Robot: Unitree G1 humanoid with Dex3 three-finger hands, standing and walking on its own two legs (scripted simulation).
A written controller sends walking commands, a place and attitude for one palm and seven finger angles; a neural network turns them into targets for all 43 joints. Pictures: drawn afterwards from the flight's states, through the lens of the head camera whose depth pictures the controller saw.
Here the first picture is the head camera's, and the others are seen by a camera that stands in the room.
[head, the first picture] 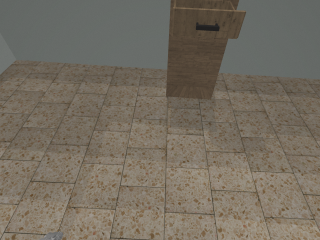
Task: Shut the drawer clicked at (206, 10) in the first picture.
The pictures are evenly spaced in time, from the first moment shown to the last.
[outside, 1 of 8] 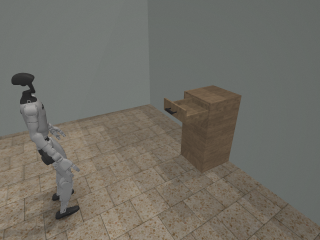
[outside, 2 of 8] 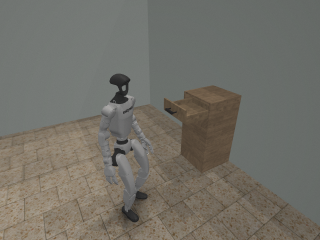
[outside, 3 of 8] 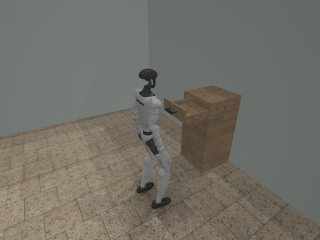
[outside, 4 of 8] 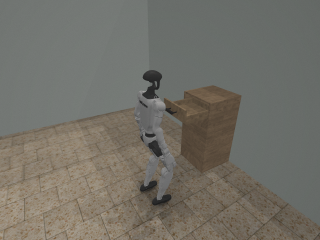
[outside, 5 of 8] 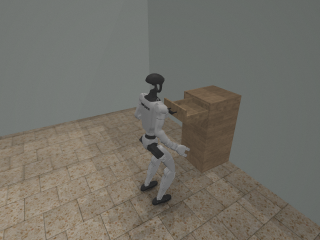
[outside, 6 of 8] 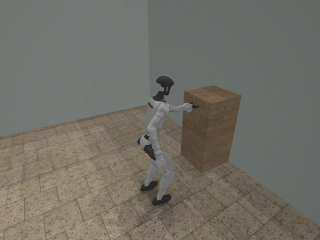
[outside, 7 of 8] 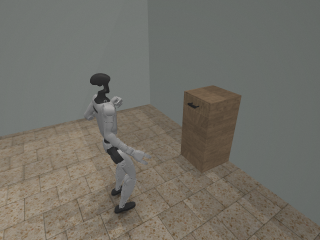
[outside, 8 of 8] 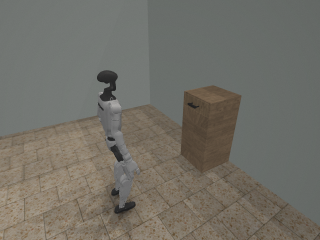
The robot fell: no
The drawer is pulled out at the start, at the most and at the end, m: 0.29 0.29 0.00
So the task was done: yes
